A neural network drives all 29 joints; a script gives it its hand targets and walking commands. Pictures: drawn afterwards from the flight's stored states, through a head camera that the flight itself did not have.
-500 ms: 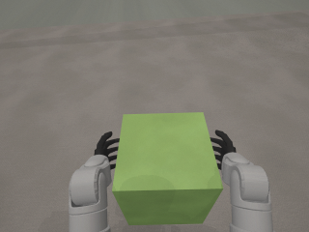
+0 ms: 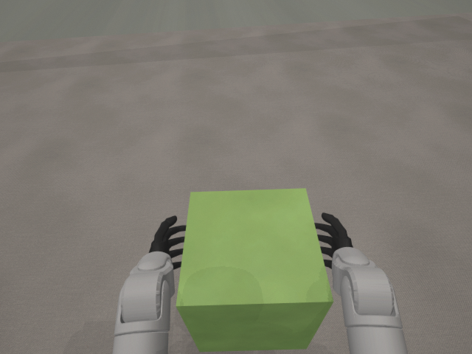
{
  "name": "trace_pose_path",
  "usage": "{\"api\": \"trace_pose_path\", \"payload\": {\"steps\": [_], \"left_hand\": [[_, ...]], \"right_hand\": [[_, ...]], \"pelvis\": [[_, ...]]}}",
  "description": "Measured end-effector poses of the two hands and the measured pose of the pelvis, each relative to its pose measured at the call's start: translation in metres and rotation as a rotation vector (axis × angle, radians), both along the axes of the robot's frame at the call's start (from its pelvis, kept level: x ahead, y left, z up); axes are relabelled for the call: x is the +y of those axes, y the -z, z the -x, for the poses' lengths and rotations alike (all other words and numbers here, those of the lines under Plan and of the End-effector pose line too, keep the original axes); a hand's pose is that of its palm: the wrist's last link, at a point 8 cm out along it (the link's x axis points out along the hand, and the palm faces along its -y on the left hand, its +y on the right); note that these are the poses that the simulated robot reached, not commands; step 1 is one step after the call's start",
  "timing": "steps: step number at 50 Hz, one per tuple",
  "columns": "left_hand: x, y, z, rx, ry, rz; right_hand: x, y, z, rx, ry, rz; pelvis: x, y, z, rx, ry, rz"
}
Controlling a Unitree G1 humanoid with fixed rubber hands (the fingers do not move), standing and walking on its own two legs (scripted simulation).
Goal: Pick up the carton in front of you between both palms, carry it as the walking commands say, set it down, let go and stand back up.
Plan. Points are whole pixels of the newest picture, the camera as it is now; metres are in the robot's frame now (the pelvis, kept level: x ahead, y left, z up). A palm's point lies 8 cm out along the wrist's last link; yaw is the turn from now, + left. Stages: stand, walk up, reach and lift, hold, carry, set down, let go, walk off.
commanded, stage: carry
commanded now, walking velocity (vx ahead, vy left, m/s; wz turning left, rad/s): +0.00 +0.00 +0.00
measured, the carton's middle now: (250, 273) +0.28 +0.00 -0.03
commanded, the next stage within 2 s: hold in 1.34 s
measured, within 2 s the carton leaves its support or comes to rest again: neither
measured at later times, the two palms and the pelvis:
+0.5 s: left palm (156, 282) +0.23 +0.15 +0.04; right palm (342, 278) +0.23 -0.14 +0.04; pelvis -0.06 +0.00 +0.00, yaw +0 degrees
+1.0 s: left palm (154, 299) +0.21 +0.15 +0.04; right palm (348, 295) +0.21 -0.15 +0.04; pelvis -0.08 +0.00 +0.00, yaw +0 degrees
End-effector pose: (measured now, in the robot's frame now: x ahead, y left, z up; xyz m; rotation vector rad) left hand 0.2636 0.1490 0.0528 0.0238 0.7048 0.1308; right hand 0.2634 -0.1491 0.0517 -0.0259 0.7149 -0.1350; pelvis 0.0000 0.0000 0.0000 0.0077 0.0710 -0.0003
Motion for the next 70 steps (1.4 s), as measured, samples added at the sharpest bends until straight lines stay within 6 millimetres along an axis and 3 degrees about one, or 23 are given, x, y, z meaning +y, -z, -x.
{"api": "trace_pose_path", "payload": {"steps": [12,23,38,67,70], "left_hand": [[0.001,0.028,0.012,-0.016,0.024,-0.027],[0.004,0.014,0.027,-0.074,0.009,-0.016],[0.004,0.015,0.05,-0.046,0.01,-0.019],[-0.001,0.015,0.063,-0.045,0.009,-0.022],[-0.001,0.014,0.068,-0.042,0.011,-0.028]], "right_hand": [[0.001,0.028,0.014,-0.016,-0.016,0.027],[0.004,0.014,0.027,-0.074,-0.012,0.021],[0.004,0.015,0.05,-0.046,-0.014,0.024],[-0.001,0.015,0.063,-0.045,-0.014,0.024],[-0.001,0.014,0.067,-0.042,-0.023,0.033]], "pelvis": [[0.002,0.005,0.032,-0.031,0.001,0.005],[0.004,0.003,0.053,-0.037,-0.002,0.007],[0.004,0.002,0.071,-0.043,-0.003,0.009],[-0.001,0.003,0.085,-0.04,-0.004,0.009],[-0.002,-0.001,0.087,-0.105,0.005,0.003]]}}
